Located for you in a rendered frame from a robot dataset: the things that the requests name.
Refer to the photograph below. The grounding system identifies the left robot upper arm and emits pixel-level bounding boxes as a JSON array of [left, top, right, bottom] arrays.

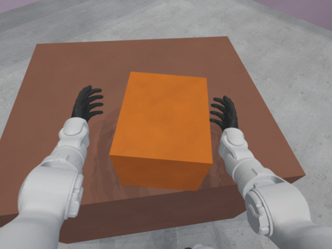
[[0, 166, 84, 249]]

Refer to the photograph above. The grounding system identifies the carton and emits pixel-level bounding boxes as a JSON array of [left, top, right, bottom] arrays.
[[109, 72, 213, 191]]

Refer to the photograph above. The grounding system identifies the pedestal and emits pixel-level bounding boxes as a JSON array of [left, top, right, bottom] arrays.
[[0, 36, 306, 244]]

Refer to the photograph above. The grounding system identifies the right robot upper arm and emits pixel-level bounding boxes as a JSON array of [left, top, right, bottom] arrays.
[[245, 182, 332, 249]]

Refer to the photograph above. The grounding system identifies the left robot forearm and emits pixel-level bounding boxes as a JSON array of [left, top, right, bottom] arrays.
[[18, 117, 90, 213]]

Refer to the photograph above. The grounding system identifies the right robot forearm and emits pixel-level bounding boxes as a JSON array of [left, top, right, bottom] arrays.
[[218, 128, 311, 218]]

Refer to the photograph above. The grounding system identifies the left robot hand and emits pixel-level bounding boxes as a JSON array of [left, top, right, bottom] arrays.
[[71, 85, 103, 122]]

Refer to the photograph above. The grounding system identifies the right robot hand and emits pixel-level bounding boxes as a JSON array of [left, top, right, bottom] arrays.
[[210, 96, 239, 132]]

